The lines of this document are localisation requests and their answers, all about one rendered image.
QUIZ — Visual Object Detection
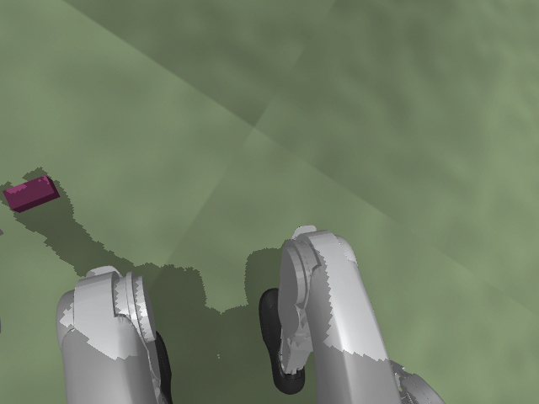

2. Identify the left robot foot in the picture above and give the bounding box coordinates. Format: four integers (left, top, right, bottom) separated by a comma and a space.
154, 331, 173, 404

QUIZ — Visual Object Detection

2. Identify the right robot foot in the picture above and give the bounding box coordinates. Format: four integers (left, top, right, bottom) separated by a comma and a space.
259, 288, 305, 395

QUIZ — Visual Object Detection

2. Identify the right robot hand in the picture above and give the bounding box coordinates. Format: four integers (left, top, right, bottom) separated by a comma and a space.
390, 360, 445, 404

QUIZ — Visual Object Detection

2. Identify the small box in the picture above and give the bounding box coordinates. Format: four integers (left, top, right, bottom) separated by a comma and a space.
3, 175, 60, 213

